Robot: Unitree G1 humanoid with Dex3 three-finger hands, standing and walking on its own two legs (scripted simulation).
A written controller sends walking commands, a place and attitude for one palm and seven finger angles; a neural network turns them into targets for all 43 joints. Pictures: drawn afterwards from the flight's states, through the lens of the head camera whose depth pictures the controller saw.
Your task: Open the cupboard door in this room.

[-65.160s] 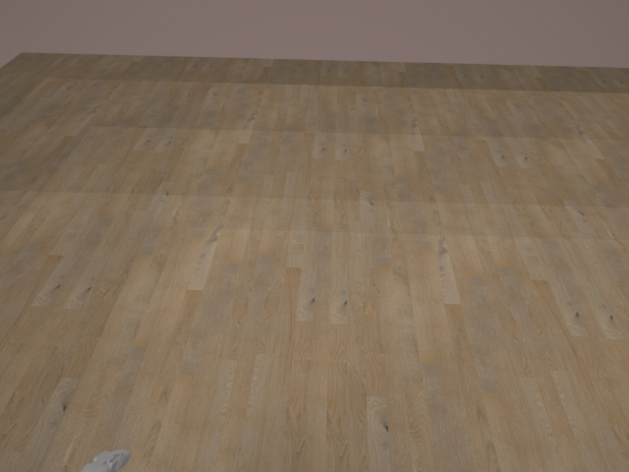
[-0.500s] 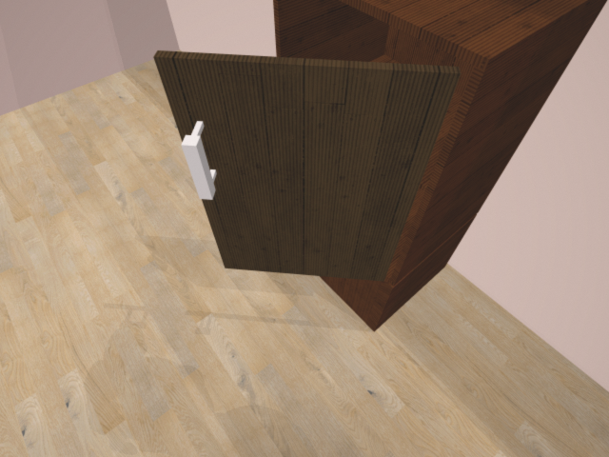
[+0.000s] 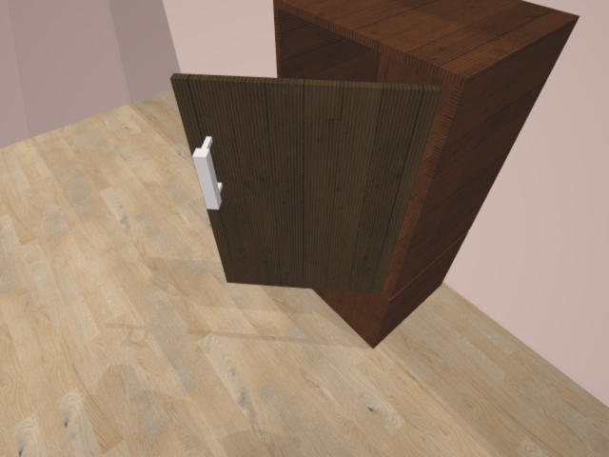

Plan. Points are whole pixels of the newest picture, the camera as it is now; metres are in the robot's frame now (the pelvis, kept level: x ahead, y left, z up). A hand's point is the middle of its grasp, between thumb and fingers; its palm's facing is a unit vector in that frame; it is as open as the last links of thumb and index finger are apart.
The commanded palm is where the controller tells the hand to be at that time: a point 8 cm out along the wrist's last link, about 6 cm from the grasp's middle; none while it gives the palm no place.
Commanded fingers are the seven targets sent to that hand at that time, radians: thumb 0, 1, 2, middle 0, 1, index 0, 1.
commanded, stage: come to a stop and stand still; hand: left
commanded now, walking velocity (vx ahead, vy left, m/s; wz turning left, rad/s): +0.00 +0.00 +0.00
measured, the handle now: (211, 173) +0.59 +0.21 +0.02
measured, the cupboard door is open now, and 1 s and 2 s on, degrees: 44 44 44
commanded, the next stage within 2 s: look again from close up in 0.34 s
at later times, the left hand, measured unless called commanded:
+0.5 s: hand out of the picture -0.03 +0.17 -0.16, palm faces +0.03 -0.98 -0.18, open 7.4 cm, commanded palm none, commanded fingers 0.00 0.90 0.90 -0.20 -0.30 -0.20 -0.30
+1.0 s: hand out of the picture -0.01 +0.16 -0.17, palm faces +0.04 -0.99 -0.17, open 7.3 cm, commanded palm none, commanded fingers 0.00 0.90 0.90 -0.20 -0.30 -0.20 -0.30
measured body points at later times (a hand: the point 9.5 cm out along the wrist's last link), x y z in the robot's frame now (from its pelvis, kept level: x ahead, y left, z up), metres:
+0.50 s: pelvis -0.02 +0.01 +0.01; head -0.02 +0.01 +0.46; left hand -0.03 +0.22 -0.15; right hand -0.04 -0.21 -0.15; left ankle -0.01 +0.10 -0.73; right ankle +0.02 -0.10 -0.73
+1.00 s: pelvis +0.00 +0.01 +0.01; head +0.00 +0.01 +0.46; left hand -0.01 +0.21 -0.15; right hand -0.01 -0.20 -0.15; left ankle -0.01 +0.10 -0.73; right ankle +0.02 -0.11 -0.73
